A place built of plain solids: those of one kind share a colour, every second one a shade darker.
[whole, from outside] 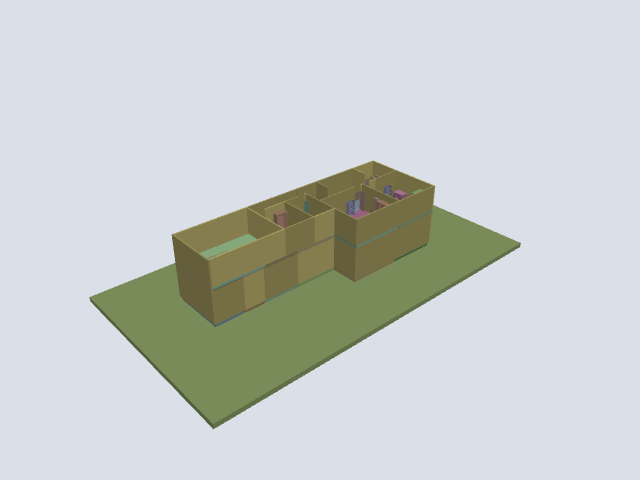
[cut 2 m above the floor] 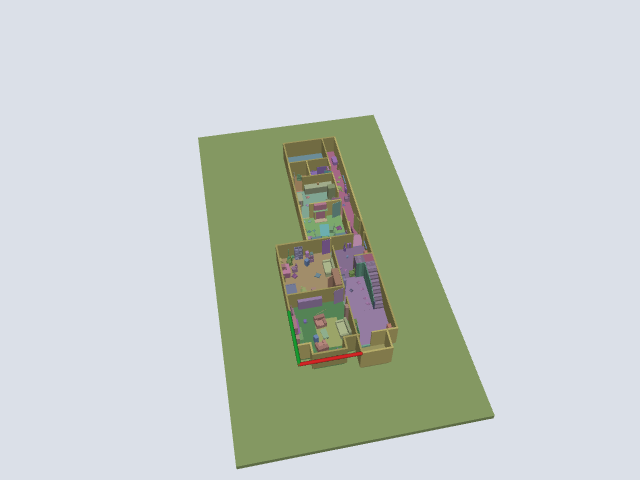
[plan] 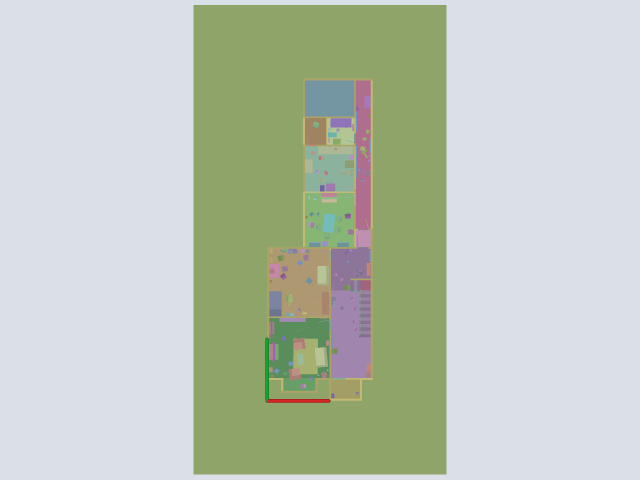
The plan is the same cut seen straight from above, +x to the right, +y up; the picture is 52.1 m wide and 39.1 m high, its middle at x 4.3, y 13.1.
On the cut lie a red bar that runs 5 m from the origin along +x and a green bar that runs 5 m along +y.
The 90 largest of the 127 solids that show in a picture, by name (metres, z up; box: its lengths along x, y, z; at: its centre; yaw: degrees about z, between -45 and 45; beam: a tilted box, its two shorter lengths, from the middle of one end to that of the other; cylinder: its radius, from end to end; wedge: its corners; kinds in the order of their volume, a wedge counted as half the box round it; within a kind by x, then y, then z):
{
 "under_1": {"box": [20.6, 38.25, 0.5], "at": [4.3, 13.12, -1.04]},
 "wall_1": {"box": [0.16, 4.89, 6.41], "at": [0.08, 4.3, 2.91]},
 "wall_2": {"box": [0.16, 5.51, 6.41], "at": [0.08, 9.63, 2.91]},
 "wall_3": {"box": [1.3, 0.16, 3.38], "at": [0.65, 1.78, 1.39]},
 "wall_4": {"box": [3.07, 0.031, 6.41], "at": [1.53, 12.54, 2.91]},
 "wall_5": {"box": [5.2, 0.13, 6.41], "at": [2.6, 6.82, 2.91]},
 "wall_6": {"box": [2.95, 0.16, 3.38], "at": [2.62, 0.73, 1.39]},
 "wall_7": {"box": [0.16, 2.44, 2.73], "at": [2.99, 13.77, 4.75]},
 "wall_8": {"box": [0.16, 4.37, 3.38], "at": [2.99, 14.73, 1.39]},
 "wall_9": {"box": [0.16, 3.26, 2.73], "at": [2.99, 16.75, 4.75]},
 "wall_10": {"box": [0.16, 3.68, 3.38], "at": [2.99, 18.89, 1.39]},
 "wall_11": {"box": [0.16, 2.17, 3.38], "at": [2.99, 21.95, 1.39]},
 "wall_12": {"box": [0.16, 7.58, 2.73], "at": [2.99, 22.3, 4.75]},
 "wall_13": {"box": [0.16, 2.93, 3.38], "at": [2.99, 24.62, 1.39]},
 "wall_14": {"box": [7.36, 0.13, 6.41], "at": [3.68, 12.46, 2.91]},
 "wall_15": {"box": [8.6, 0.16, 2.73], "at": [4.3, 1.78, 4.75]},
 "wall_16": {"box": [0.13, 2.17, 3.38], "at": [4.88, 21.95, 1.39]},
 "wall_17": {"box": [4.3, 0.13, 2.73], "at": [5.06, 15.05, 4.75]},
 "wall_18": {"box": [4.3, 0.13, 3.38], "at": [5.06, 23.09, 1.39]},
 "wall_19": {"box": [0.16, 1.54, 3.38], "at": [5.12, 0.93, 1.39]},
 "wall_20": {"box": [0.13, 2.91, 2.73], "at": [5.13, 3.31, 4.75]},
 "wall_21": {"box": [0.13, 3.84, 3.38], "at": [5.13, 3.78, 1.39]},
 "wall_22": {"box": [0.13, 0.92, 2.73], "at": [5.13, 5.36, 4.75]},
 "wall_23": {"box": [0.13, 4.58, 3.38], "at": [5.13, 9.17, 1.39]},
 "wall_24": {"box": [0.13, 4.58, 2.73], "at": [5.13, 10.1, 4.75]},
 "wall_25": {"box": [3.21, 0.13, 3.38], "at": [5.61, 16.98, 1.39]},
 "wall_26": {"box": [3.21, 0.13, 3.38], "at": [5.61, 20.8, 1.39]},
 "wall_27": {"box": [5.69, 0.13, 2.73], "at": [5.75, 18.45, 4.75]},
 "wall_28": {"box": [5.69, 0.16, 6.41], "at": [5.75, 26.17, 2.91]},
 "wall_29": {"box": [2.68, 0.16, 3.38], "at": [6.38, 0.08, 1.39]},
 "wall_30": {"box": [0.13, 1.58, 2.73], "at": [7.14, 14.2, 4.75]},
 "wall_31": {"box": [0.13, 1.85, 3.38], "at": [7.14, 14.95, 1.39]},
 "wall_32": {"box": [0.13, 2.33, 2.73], "at": [7.14, 16.29, 4.75]},
 "wall_33": {"box": [0.13, 2.75, 3.38], "at": [7.14, 19.36, 1.39]},
 "wall_34": {"box": [0.13, 2.93, 3.38], "at": [7.14, 24.62, 1.39]},
 "wall_35": {"box": [2.25, 0.13, 3.38], "at": [7.47, 1.79, 1.39]},
 "wall_36": {"box": [1.97, 0.13, 2.73], "at": [7.62, 4.83, 4.75]},
 "wall_37": {"box": [0.16, 1.54, 3.38], "at": [7.64, 0.93, 1.39]},
 "wall_38": {"box": [1.82, 0.13, 6.41], "at": [7.69, 9.89, 2.91]},
 "wall_39": {"box": [0.16, 2.91, 2.73], "at": [8.52, 3.31, 4.75]},
 "wall_40": {"box": [0.16, 7.97, 3.38], "at": [8.52, 5.84, 1.39]},
 "wall_41": {"box": [0.16, 4.93, 2.73], "at": [8.52, 7.37, 4.75]},
 "wall_42": {"box": [0.16, 2.43, 6.41], "at": [8.52, 11.18, 2.91]},
 "wall_43": {"box": [0.16, 1.37, 3.38], "at": [8.52, 13.21, 1.39]},
 "wall_44": {"box": [0.16, 5.86, 2.73], "at": [8.52, 15.45, 4.75]},
 "wall_45": {"box": [0.16, 12.07, 3.38], "at": [8.52, 20.05, 1.39]},
 "wall_46": {"box": [0.16, 7.58, 2.73], "at": [8.52, 22.3, 4.75]},
 "floor_hall_1": {"box": [1.58, 0.98, 0.7], "at": [5.99, 9.47, -0.35]},
 "floor_hall_2": {"box": [2.39, 3.78, 0.7], "at": [6.39, 7.09, -0.35]},
 "floor_hall_3": {"box": [3.24, 3.34, 0.7], "at": [6.82, 3.53, -0.35]},
 "floor_hall_4": {"box": [3.24, 2.43, 0.7], "at": [6.82, 11.18, -0.35]},
 "floor_ground_bedsit_1": {"box": [4.91, 5.51, 0.7], "at": [2.62, 9.63, -0.35]},
 "floor_lounge_1": {"box": [2.63, 1.05, 0.7], "at": [2.62, 1.33, -0.35]},
 "floor_lounge_2": {"box": [4.91, 4.89, 0.7], "at": [2.62, 4.3, -0.35]},
 "stair_1": {"box": [0.29, 0.85, 3.51], "at": [6.93, 9.41, 1.45]},
 "stair_2": {"box": [0.83, 0.85, 3.15], "at": [7.2, 9.41, 1.27]},
 "stair_3": {"box": [0.85, 3.26, 0.83], "at": [8.02, 7.35, 0.12]},
 "stair_4": {"box": [0.85, 2.45, 1.37], "at": [8.02, 7.75, 0.38]},
 "stair_5": {"box": [0.85, 1.64, 1.9], "at": [8.02, 8.16, 0.65]},
 "stair_6": {"box": [0.85, 0.83, 2.44], "at": [8.02, 8.56, 0.92]},
 "floor_dining_room_1": {"box": [4.01, 4.4, 0.7], "at": [5.08, 14.72, -0.35]},
 "floor_back_passage_1": {"box": [1.23, 12.07, 0.7], "at": [7.83, 20.05, -0.35]},
 "floor_kitchen_1": {"box": [4.01, 3.68, 0.7], "at": [5.08, 18.89, -0.35]},
 "floor_back_stair_1": {"box": [4.01, 2.93, 0.7], "at": [5.08, 24.62, -0.35]},
 "upper_floor_keepers_flat_1": {"box": [5.37, 7.58, 0.16], "at": [5.75, 22.3, 3.3]},
 "wardrobe_1": {"box": [1.69, 0.6, 2.0], "at": [1.64, 7.19, 4.38]},
 "wardrobe_2": {"box": [0.6, 1.82, 2.0], "at": [4.76, 7.93, 1.0]},
 "wardrobe_3": {"box": [0.6, 1.26, 2.0], "at": [6.77, 15.89, 4.38]},
 "upper_floor_bedsit_middle_1": {"box": [4.91, 5.51, 0.16], "at": [2.62, 9.63, 3.3]},
 "floor_shower_room_1": {"box": [2.14, 2.17, 0.7], "at": [6.01, 21.95, -0.35]},
 "floor_laundry_1": {"box": [1.74, 2.17, 0.7], "at": [3.94, 21.95, -0.35]},
 "stair_landing_1": {"box": [0.85, 0.85, 2.97], "at": [8.02, 9.41, 1.19]},
 "floor_porch_1": {"box": [2.36, 1.57, 0.5], "at": [6.38, 0.94, -0.45]},
 "counter_run_1": {"box": [2.83, 0.61, 0.78], "at": [5.58, 20.41, 0.49]},
 "fixture_breast_lounge_1": {"box": [0.32, 1.29, 3.13], "at": [0.32, 3.99, 1.52]},
 "fixture_breast_dining_room_1": {"box": [1.22, 0.31, 3.13], "at": [5.05, 16.77, 1.52]},
 "floor_back_passage_lobby_1": {"box": [1.23, 1.37, 0.7], "at": [7.83, 13.21, -0.35]},
 "sofa_1": {"box": [0.93, 1.6, 0.34], "at": [4.41, 3.54, 0.28], "yaw": 5.4},
 "sofa_2": {"box": [0.93, 1.6, 0.34], "at": [4.56, 10.19, 0.28]},
 "child_bed_1": {"box": [1.06, 2.06, 0.4], "at": [0.66, 7.89, 0.38]},
 "bookcase_1": {"box": [2.14, 0.31, 1.15], "at": [2.08, 6.58, 0.57]},
 "fridge_flat_1": {"box": [0.73, 0.6, 1.66], "at": [6.7, 19.27, 0.83]},
 "china_cabinet_1": {"box": [0.95, 0.33, 1.07], "at": [3.87, 12.7, 1.36]},
 "china_cabinet_2": {"box": [0.95, 0.33, 1.07], "at": [6.17, 12.7, 1.36]},
 "kitchen_table_1": {"box": [1.06, 0.71, 0.72], "at": [3.96, 2.27, 3.75]},
 "bathtub_1": {"box": [1.7, 0.76, 0.42], "at": [6.01, 22.64, 0.21]},
 "rug_1": {"box": [2.0, 2.9, 0.08], "at": [3.13, 3.62, -0.03], "yaw": -0.8},
 "range_flat_1": {"box": [0.76, 0.65, 0.94], "at": [5.17, 17.38, 0.47]},
 "stair_guard_1": {"box": [0.08, 4.08, 0.95], "at": [6.74, 6.94, 3.86]},
 "armchair_club_1": {"box": [0.92, 0.9, 0.35], "at": [2.61, 4.62, 0.24], "yaw": 8.2}
}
